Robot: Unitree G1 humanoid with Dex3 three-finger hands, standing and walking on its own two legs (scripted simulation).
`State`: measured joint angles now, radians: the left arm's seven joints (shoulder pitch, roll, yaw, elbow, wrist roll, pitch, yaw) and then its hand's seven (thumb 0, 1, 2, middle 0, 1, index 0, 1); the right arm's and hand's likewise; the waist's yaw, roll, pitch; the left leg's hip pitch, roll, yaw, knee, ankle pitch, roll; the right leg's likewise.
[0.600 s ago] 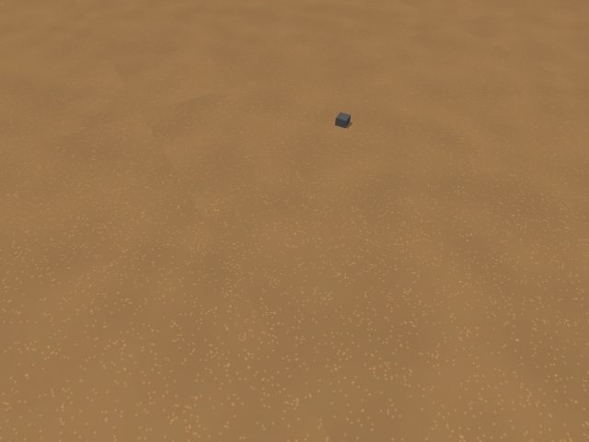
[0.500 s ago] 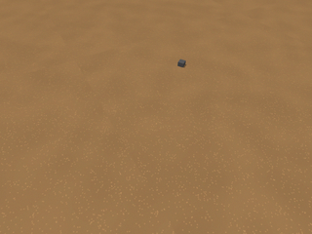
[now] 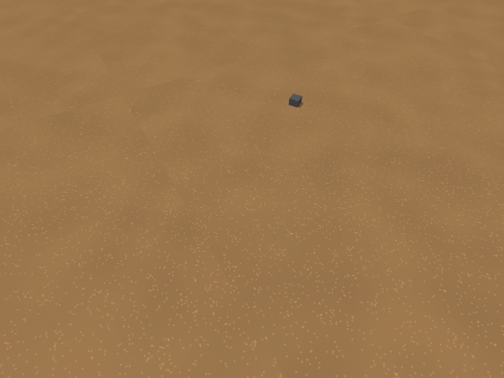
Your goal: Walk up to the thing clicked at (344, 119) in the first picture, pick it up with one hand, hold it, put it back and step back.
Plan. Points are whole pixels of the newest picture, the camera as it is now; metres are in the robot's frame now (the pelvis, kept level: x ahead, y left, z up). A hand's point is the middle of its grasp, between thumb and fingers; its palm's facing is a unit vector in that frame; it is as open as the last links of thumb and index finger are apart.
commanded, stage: stand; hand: left
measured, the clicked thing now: (295, 100) +1.90 -0.30 -0.76
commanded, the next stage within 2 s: walk up in 0.52 s
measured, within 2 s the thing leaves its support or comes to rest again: neither
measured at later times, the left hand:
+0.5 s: hand out of the picture +0.08 +0.25 -0.16, palm faces -0.02 -0.94 -0.34, open 7.4 cm
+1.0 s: hand (167, 325) +0.24 +0.17 -0.14, palm faces -0.17 -0.89 -0.42, open 7.4 cm
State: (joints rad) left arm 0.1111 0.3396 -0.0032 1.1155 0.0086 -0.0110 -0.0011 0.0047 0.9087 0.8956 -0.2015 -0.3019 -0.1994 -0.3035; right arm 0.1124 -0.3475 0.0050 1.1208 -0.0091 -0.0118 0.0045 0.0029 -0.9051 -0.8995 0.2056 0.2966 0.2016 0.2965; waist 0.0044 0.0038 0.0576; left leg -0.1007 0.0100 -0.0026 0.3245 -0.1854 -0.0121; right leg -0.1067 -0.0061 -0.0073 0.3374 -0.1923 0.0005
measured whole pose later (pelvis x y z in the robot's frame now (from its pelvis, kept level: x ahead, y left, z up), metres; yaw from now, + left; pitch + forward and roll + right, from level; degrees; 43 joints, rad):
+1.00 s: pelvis +0.12 -0.10 -0.02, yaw -14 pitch -4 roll -1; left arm 0.27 0.39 0.08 0.94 0.01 -0.06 -0.07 0.00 0.91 0.90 -0.20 -0.30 -0.20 -0.30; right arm 0.19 -0.48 -0.08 0.97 -0.02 -0.02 0.08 0.01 -0.91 -0.90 0.20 0.30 0.20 0.30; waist 0.04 0.10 0.04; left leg -0.36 0.09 0.02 1.12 -0.40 0.01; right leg -0.27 -0.01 -0.06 0.62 -0.28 -0.02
